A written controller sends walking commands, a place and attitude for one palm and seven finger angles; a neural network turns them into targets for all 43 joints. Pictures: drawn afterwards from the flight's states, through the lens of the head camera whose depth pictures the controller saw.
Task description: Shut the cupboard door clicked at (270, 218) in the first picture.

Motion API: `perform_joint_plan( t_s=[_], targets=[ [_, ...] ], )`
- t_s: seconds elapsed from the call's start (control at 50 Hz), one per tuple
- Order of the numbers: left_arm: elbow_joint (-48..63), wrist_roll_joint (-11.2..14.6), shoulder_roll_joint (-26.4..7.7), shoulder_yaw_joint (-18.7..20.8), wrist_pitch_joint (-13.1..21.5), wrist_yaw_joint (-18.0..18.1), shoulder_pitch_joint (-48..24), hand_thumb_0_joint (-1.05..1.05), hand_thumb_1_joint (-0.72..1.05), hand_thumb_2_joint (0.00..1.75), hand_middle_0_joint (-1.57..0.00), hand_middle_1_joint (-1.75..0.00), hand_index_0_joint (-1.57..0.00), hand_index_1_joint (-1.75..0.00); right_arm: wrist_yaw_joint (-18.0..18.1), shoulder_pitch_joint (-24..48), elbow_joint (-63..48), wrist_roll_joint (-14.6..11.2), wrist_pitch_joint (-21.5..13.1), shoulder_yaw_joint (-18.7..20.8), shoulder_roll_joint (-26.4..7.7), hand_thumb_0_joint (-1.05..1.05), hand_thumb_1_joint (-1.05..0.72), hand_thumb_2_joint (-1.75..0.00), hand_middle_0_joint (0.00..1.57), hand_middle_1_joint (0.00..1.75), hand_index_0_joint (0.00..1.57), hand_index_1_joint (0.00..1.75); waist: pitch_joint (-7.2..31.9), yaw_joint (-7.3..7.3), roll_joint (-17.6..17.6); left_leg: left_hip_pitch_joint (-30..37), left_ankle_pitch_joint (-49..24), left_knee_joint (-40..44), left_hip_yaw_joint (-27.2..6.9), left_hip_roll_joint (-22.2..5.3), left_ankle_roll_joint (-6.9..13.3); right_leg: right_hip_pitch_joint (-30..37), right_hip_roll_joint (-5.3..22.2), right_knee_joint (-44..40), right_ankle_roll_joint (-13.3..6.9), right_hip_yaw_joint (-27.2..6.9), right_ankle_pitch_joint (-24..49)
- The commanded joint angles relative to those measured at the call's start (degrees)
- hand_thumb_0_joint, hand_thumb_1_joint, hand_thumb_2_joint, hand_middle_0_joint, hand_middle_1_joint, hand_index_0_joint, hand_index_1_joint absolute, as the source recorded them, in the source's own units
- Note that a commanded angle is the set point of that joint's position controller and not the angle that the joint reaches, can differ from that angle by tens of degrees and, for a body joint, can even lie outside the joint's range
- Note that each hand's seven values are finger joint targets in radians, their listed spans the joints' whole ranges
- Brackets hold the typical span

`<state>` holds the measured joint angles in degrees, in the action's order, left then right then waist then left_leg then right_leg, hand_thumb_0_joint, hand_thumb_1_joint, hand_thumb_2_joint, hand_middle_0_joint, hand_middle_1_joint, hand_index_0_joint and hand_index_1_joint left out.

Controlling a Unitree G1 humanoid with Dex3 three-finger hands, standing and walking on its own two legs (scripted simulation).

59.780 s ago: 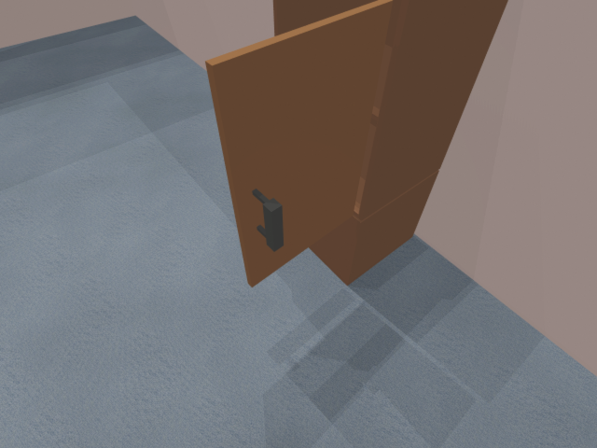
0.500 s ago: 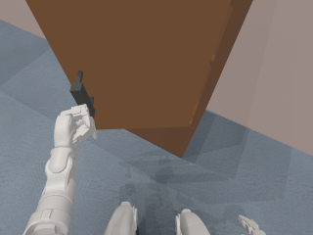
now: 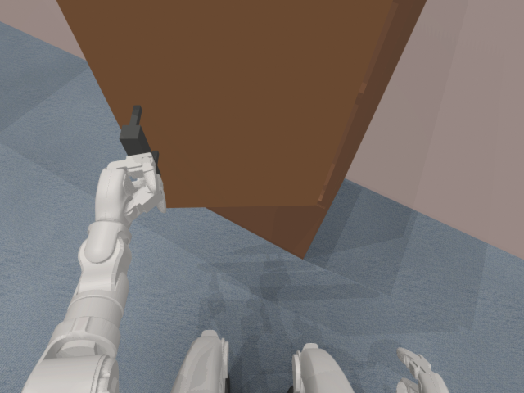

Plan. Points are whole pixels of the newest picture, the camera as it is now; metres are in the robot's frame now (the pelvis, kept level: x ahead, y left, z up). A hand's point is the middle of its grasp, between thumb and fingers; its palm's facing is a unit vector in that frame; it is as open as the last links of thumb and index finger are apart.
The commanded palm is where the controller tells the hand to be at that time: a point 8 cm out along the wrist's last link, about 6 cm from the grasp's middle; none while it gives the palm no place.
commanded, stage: push the door shut along its arc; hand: left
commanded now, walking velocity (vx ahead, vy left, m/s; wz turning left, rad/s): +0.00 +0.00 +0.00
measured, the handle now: (144, 147) +0.49 +0.21 +0.04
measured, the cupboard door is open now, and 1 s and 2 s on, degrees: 32 16 0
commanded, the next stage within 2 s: pull the fist back off the door in 1.64 s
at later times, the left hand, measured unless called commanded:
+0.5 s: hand (169, 158) +0.47 +0.16 +0.04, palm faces -0.12 -0.99 -0.02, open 3.1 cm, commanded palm +0.46 +0.20 +0.04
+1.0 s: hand (194, 132) +0.52 +0.13 +0.04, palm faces -0.26 -0.96 -0.03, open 3.1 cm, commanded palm +0.53 +0.17 +0.04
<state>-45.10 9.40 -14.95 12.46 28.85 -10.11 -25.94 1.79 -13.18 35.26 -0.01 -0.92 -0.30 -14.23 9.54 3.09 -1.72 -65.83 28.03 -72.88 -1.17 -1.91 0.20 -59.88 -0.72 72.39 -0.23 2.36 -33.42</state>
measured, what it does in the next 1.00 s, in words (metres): stands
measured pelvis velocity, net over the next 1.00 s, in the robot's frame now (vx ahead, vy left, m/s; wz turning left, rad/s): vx -0.01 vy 0.00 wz -0.04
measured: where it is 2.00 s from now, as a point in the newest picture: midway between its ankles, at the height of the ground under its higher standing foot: outside the picture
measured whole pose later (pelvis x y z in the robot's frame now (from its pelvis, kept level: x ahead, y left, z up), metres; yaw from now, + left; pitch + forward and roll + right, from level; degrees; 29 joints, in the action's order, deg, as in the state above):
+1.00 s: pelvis -0.01 +0.00 -0.03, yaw -3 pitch +28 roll -4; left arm -68.8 5.0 -28.9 18.4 22.5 -22.8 -57.0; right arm 0.0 -18.8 36.9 -0.2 1.1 -1.5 -15.6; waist 8.9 10.9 -3.7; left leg -78.1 29.4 -79.6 -1.7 -3.5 0.7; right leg -71.8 -2.4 77.7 0.0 2.5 -33.8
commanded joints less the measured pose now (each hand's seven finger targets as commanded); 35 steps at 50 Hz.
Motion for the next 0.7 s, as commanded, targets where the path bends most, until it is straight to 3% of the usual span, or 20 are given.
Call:
perform_joint_plan(
  t_s=[0.0, 0.06, 0.12, 0.14, 0.18, 0.22, 0.32, 0.38, 0.4, 0.48, 0.52, 0.54, 0.6, 0.62, 0.64, 0.68],
  targets=[
    [9.06, 0.57, -10.24, 2.09, 3.99, -1.4, -24.46, 0.0, 0.9, 0.9, -1.3, -1.5, -1.3, -1.5, 0.36, -5.22, -4.38, -0.07, -1.99, 3.68, -8.98, 0.0, -0.9, -0.9, 0.2, 0.3, 0.2, 0.3, 24.22, 2.3, -3.15, 23.63, -10.88, 8.36, -2.8, 0.95, 0.75, 2.13, -1.22, -10.35, -1.54, -0.91, 13.53],
    [4.72, 0.48, -11.91, 3.39, 2.72, -2.77, -25.77, 0.0, 0.9, 0.9, -1.3, -1.5, -1.3, -1.5, 0.19, -5.72, -4.22, -0.31, -1.14, 3.56, -8.99, 0.0, -0.9, -0.9, 0.2, 0.3, 0.2, 0.3, 22.94, 2.78, 0.04, 19.92, -10.63, 7.7, -2.0, 0.99, 1.1, 3.9, -1.09, -10.61, -1.13, -1.6, 14.71],
    [2.33, 0.28, -14.46, 4.73, 2.76, -4.55, -29.1, 0.0, 0.9, 0.9, -1.3, -1.5, -1.3, -1.5, 0.25, -6.5, -3.71, -0.41, -0.75, 3.5, -9.27, 0.0, -0.9, -0.9, 0.2, 0.3, 0.2, 0.3, 23.45, 3.22, -0.14, 18.57, -10.59, 6.75, -2.01, 0.9, 1.29, 3.41, -1.1, -9.98, -1.17, -1.92, 14.76],
    [2.14, 0.46, -12.66, 3.22, 2.77, -5.23, -30.77, 0.0, 0.9, 0.9, -1.3, -1.5, -1.3, -1.5, 0.13, -6.76, -3.66, -0.44, -0.68, 3.56, -9.05, 0.0, -0.9, -0.9, 0.2, 0.3, 0.2, 0.3, 23.3, 3.78, -1.43, 19.34, -11.02, 6.66, -2.13, 0.94, 1.31, 2.4, -1.12, -9.9, -1.21, -1.75, 14.83],
    [0.25, 0.52, -14.51, 4.45, 2.6, -6.18, -32.57, 0.0, 0.9, 0.9, -1.3, -1.5, -1.3, -1.5, 0.09, -7.59, -2.99, -0.42, -0.45, 3.76, -9.52, 0.0, -0.9, -0.9, 0.2, 0.3, 0.2, 0.3, 23.7, 4.21, -0.82, 19.17, -11.05, 6.02, -2.41, 0.73, 1.39, 1.68, -1.19, -9.75, -1.23, -1.8, 14.6],
    [0.31, 0.51, -13.84, 3.43, 2.82, -7.13, -34.54, 0.0, 0.9, 0.9, -1.3, -1.5, -1.3, -1.5, -0.08, -8.02, -2.94, -0.47, -0.45, 3.79, -9.52, 0.0, -0.9, -0.9, 0.2, 0.3, 0.2, 0.3, 25.35, 4.2, -3.78, 21.34, -12.48, 5.96, -2.75, 0.77, 1.26, 0.13, -1.2, -9.17, -1.49, -1.52, 14.85],
    [-0.9, 0.43, -14.68, 3.52, 2.56, -8.26, -38.1, 0.0, 0.9, 0.9, -1.3, -1.5, -1.3, -1.5, -0.38, -9.42, -2.33, -0.53, -0.06, 4.08, -10.05, 0.0, -0.9, -0.9, 0.2, 0.3, 0.2, 0.3, 27.25, 5.04, -4.41, 23.51, -13.76, 5.78, -3.64, 0.45, 1.23, -1.79, -1.4, -8.73, -1.65, -0.97, 14.63],
    [-3.4, -0.34, -17.66, 5.06, 2.02, -8.0, -42.47, 0.0, 0.9, 0.9, -1.3, -1.5, -1.3, -1.5, -0.34, -10.26, -1.64, -0.41, 0.2, 3.87, -10.45, 0.0, -0.9, -0.9, 0.2, 0.3, 0.2, 0.3, 24.94, 6.18, -3.23, 20.2, -11.19, 5.2, -3.66, 0.34, 1.56, -2.49, -1.49, -8.84, -1.49, -1.21, 12.65],
    [-2.55, -0.5, -19.73, 6.67, 2.51, -7.89, -43.15, 0.0, 0.9, 0.9, -1.3, -1.5, -1.3, -1.5, -0.27, -10.8, -1.83, -0.3, 0.09, 3.87, -10.61, 0.0, -0.9, -0.9, 0.2, 0.3, 0.2, 0.3, 26.62, 5.58, -3.8, 20.53, -11.85, 4.96, -3.71, 0.48, 1.6, -2.01, -1.66, -8.31, -1.71, -1.21, 12.83],
    [-3.29, -1.51, -17.35, 3.58, 2.4, -8.68, -46.08, 0.0, 0.9, 0.9, -1.3, -1.5, -1.3, -1.5, -0.67, -11.34, -1.28, -0.21, 0.33, 4.03, -10.61, 0.0, -0.9, -0.9, 0.2, 0.3, 0.2, 0.3, 28.25, 6.81, -6.93, 24.68, -14.17, 4.89, -4.43, 0.07, 1.24, -4.85, -1.67, -8.1, -1.87, -0.7, 13.64],
    [-3.3, -1.31, -18.38, 4.48, 2.38, -9.06, -46.25, 0.0, 0.9, 0.9, -1.3, -1.5, -1.3, -1.5, -0.86, -11.83, -1.22, -0.11, 0.47, 4.1, -10.94, 0.0, -0.9, -0.9, 0.2, 0.3, 0.2, 0.3, 30.42, 6.41, -7.82, 26.59, -16.21, 4.87, -5.02, -0.07, 0.99, -5.11, -1.75, -7.59, -2.07, -0.41, 14.54],
    [-4.2, -1.19, -17.16, 3.62, 1.97, -9.32, -46.32, 0.0, 0.9, 0.9, -1.3, -1.5, -1.3, -1.5, -0.95, -11.97, -1.28, -0.17, 0.62, 4.12, -10.84, 0.0, -0.9, -0.9, 0.2, 0.3, 0.2, 0.3, 29.48, 7.06, -7.15, 26.69, -16.12, 5.05, -5.14, -0.09, 1.0, -5.57, -1.76, -7.9, -1.99, -0.26, 14.44],
    [-8.14, -1.29, -19.29, 5.44, 0.61, -9.26, -47.09, 0.0, 0.9, 0.9, -1.3, -1.5, -1.3, -1.5, -1.04, -12.63, -1.28, -0.26, 0.89, 3.6, -11.0, 0.0, -0.9, -0.9, 0.2, 0.3, 0.2, 0.3, 26.28, 7.54, -5.19, 22.31, -13.91, 4.68, -4.7, 0.02, 1.52, -5.57, -1.99, -7.98, -1.9, -0.41, 13.25],
    [-8.09, -1.69, -20.22, 5.7, 0.45, -9.15, -49.22, 0.0, 0.9, 0.9, -1.3, -1.5, -1.3, -1.5, -1.07, -12.58, -1.14, -0.24, 0.97, 3.52, -11.07, 0.0, -0.9, -0.9, 0.2, 0.3, 0.2, 0.3, 26.17, 7.98, -4.79, 21.36, -13.79, 4.16, -4.49, -0.05, 1.64, -5.32, -1.93, -7.93, -1.75, -0.65, 13.45],
    [-8.0, -1.93, -22.78, 7.9, 0.47, -8.89, -49.32, 0.0, 0.9, 0.9, -1.3, -1.5, -1.3, -1.5, -1.07, -12.86, -1.34, -0.13, 1.04, 3.55, -11.25, 0.0, -0.9, -0.9, 0.2, 0.3, 0.2, 0.3, 27.37, 7.49, -4.69, 20.59, -14.01, 3.68, -4.27, -0.05, 1.72, -4.25, -1.95, -7.78, -1.75, -0.92, 13.78],
    [-9.5, -2.51, -22.44, 7.05, 0.19, -9.06, -50.02, 0.0, 0.9, 0.9, -1.3, -1.5, -1.3, -1.5, -1.21, -12.72, -1.68, -0.14, 1.17, 3.19, -10.98, 0.0, -0.9, -0.9, 0.2, 0.3, 0.2, 0.3, 26.42, 8.05, -4.55, 18.24, -12.72, 3.3, -3.84, 0.05, 1.87, -4.09, -2.06, -7.69, -1.7, -1.19, 13.03]
  ],
)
